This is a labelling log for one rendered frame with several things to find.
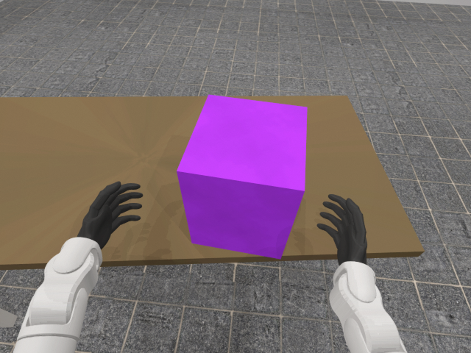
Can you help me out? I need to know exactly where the table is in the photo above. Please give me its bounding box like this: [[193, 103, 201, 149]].
[[0, 96, 425, 328]]

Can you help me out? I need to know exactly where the left robot hand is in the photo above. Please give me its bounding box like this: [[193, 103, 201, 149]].
[[77, 181, 143, 249]]

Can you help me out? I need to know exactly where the carton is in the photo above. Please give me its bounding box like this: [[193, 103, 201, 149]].
[[177, 95, 307, 259]]

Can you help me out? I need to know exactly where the right robot forearm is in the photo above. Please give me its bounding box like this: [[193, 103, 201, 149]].
[[329, 261, 407, 353]]

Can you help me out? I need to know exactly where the left robot forearm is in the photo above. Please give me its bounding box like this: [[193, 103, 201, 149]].
[[13, 237, 102, 353]]

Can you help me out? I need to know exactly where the right robot hand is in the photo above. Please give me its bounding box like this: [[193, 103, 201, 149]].
[[317, 194, 367, 265]]

